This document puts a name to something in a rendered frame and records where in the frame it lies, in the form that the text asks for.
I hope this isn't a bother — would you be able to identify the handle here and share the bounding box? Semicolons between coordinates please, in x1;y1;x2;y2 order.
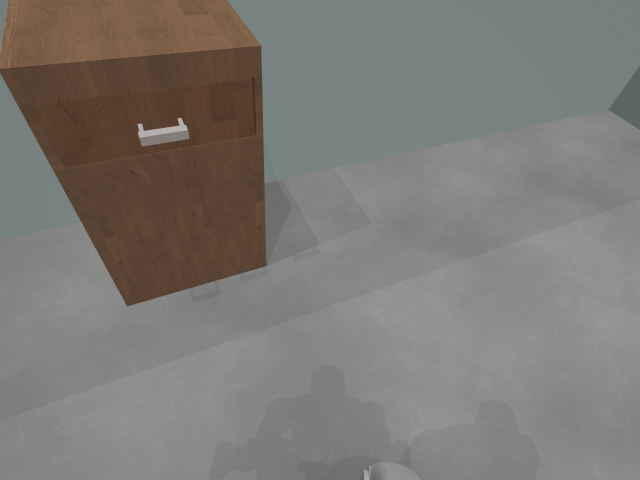
138;118;190;147

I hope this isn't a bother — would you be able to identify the cabinet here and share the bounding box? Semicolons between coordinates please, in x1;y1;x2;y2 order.
0;0;266;306

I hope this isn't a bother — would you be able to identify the drawer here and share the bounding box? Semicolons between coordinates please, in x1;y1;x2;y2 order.
33;78;255;167

